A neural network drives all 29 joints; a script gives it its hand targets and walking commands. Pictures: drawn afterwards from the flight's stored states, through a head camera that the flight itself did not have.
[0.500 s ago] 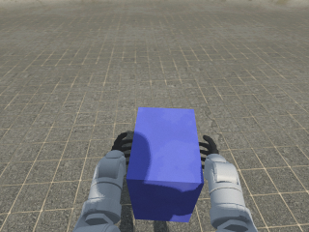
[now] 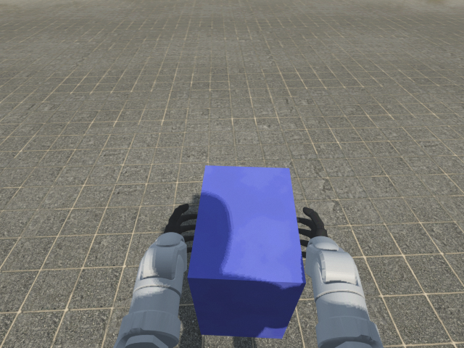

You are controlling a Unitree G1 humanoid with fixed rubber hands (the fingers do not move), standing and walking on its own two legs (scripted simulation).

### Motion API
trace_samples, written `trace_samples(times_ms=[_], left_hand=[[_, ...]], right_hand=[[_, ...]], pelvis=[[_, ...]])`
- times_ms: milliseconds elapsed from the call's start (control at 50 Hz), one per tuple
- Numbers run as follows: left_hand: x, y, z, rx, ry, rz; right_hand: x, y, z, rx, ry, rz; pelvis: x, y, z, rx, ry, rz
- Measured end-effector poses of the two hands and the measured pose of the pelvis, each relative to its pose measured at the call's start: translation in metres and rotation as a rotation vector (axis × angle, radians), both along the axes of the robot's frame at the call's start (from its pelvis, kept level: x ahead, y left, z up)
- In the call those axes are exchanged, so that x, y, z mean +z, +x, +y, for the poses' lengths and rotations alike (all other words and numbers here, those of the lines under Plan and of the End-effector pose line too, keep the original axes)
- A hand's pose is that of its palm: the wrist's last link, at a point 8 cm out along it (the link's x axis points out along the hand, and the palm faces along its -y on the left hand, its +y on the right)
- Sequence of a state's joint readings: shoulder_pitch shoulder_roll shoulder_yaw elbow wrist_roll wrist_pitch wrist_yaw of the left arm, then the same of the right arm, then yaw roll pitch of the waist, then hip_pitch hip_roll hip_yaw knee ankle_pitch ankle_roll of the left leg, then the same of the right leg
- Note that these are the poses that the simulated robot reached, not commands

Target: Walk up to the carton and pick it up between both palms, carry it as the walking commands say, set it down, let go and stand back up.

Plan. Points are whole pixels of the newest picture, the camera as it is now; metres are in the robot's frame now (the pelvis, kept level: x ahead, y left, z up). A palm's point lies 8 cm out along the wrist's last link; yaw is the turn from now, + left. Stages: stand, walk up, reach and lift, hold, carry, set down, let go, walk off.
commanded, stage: reach and lift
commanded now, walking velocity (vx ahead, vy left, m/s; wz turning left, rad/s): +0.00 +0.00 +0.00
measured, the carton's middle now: (244, 253) +0.33 +0.00 -0.02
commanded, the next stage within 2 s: hold in 0.40 s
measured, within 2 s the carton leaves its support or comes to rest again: neither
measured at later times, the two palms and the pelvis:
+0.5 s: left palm (172, 247) +0.29 +0.13 +0.05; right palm (319, 253) +0.29 -0.13 +0.05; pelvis +0.00 +0.00 +0.00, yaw +0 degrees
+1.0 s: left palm (173, 249) +0.29 +0.13 +0.05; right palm (321, 255) +0.29 -0.13 +0.05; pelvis -0.01 +0.00 +0.00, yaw +0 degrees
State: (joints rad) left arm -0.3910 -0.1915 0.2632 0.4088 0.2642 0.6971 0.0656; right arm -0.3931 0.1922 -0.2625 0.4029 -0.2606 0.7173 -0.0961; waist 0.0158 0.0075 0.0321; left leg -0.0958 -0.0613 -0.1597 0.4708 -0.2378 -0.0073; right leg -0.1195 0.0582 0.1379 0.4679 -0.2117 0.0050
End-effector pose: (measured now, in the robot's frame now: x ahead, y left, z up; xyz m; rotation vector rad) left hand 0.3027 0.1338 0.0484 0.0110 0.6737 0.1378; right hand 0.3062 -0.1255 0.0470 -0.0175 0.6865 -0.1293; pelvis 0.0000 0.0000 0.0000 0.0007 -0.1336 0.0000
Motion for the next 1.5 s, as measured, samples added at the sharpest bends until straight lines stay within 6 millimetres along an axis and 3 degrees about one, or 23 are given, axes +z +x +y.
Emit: trace_samples(times_ms=[680, 980, 1140, 1240, 1500], left_hand=[[0.004, -0.018, -0.001, -0.026, 0.020, 0.004], [0.004, -0.018, -0.003, -0.017, 0.016, -0.001], [0.005, -0.013, -0.001, -0.002, 0.000, -0.036], [0.011, -0.025, -0.003, 0.006, -0.012, -0.076], [0.032, -0.064, -0.006, -0.030, -0.015, -0.049]], right_hand=[[0.003, -0.021, -0.001, 0.004, -0.016, 0.004], [0.002, -0.020, -0.003, 0.000, -0.004, -0.001], [0.006, -0.014, 0.000, 0.003, -0.016, -0.037], [0.013, -0.025, -0.001, -0.014, 0.002, -0.077], [0.029, -0.077, -0.005, -0.056, 0.023, -0.052]], pelvis=[[-0.002, -0.010, 0.002, 0.001, -0.002, -0.027], [-0.003, -0.012, 0.000, 0.005, -0.001, -0.027], [-0.009, -0.017, 0.002, -0.006, 0.004, 0.127], [-0.015, -0.029, 0.001, -0.017, 0.011, 0.165], [-0.017, -0.045, 0.009, -0.028, 0.020, 0.195]])
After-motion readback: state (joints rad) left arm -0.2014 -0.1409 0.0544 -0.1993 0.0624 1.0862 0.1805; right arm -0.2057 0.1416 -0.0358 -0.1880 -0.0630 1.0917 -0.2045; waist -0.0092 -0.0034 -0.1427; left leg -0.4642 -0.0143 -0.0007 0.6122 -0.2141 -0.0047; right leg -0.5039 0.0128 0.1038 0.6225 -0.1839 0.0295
